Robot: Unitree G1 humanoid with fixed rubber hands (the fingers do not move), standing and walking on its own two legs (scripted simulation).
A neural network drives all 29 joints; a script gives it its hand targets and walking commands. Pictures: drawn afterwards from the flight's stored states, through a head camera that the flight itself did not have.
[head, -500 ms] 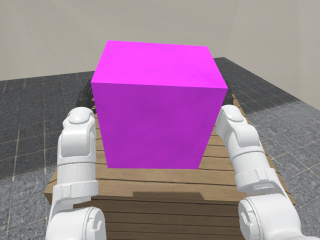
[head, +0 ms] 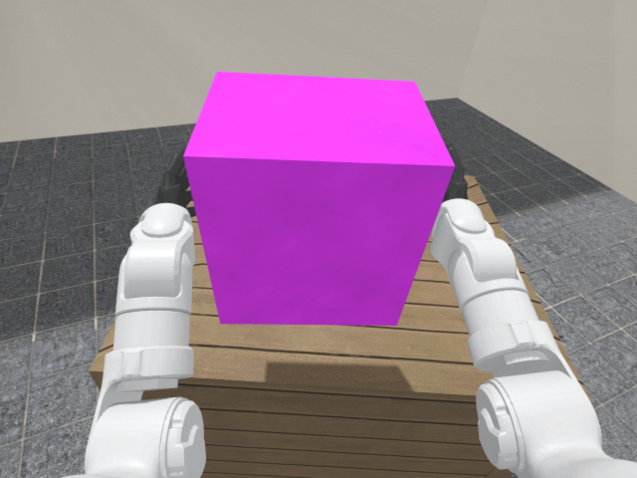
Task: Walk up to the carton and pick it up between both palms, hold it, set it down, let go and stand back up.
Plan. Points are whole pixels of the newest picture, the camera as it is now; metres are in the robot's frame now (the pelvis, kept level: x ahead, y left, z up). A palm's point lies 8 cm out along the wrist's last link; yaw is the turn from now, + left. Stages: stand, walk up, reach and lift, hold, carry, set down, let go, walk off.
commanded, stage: hold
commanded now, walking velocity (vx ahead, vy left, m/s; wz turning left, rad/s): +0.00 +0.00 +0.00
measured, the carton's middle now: (313, 207) +0.39 +0.00 +0.18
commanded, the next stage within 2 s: none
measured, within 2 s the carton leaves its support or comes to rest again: neither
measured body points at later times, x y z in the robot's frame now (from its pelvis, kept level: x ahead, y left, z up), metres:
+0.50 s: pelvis +0.00 +0.00 +0.00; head -0.06 +0.04 +0.44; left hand +0.38 +0.17 +0.20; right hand +0.38 -0.16 +0.22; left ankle +0.01 +0.12 -0.75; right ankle +0.01 -0.12 -0.75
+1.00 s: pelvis +0.00 +0.00 +0.00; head -0.06 +0.03 +0.44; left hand +0.38 +0.17 +0.20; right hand +0.38 -0.17 +0.21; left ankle +0.01 +0.12 -0.75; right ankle +0.01 -0.12 -0.75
